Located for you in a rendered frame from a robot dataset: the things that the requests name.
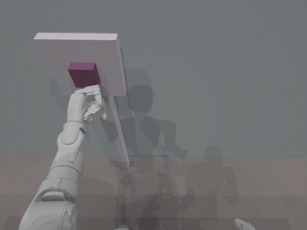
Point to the robot right hand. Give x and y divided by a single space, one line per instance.
242 225

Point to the left robot upper arm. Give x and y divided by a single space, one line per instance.
51 215

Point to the button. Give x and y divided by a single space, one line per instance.
84 74

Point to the robot left forearm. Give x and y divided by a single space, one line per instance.
61 183

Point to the panel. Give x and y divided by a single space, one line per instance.
60 49

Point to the robot left hand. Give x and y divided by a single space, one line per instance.
81 111

